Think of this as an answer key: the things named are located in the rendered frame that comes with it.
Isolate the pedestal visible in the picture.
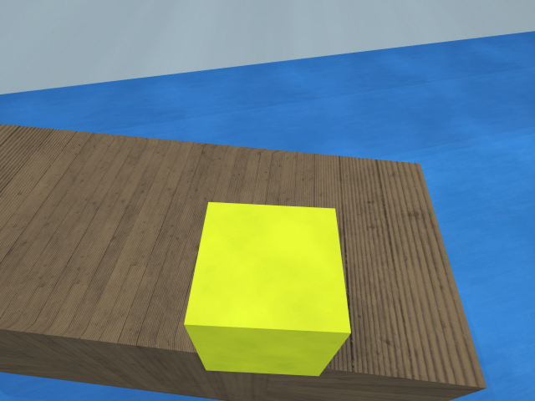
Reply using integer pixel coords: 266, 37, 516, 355
0, 124, 487, 401

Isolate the carton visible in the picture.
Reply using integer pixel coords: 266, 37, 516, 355
184, 202, 351, 376

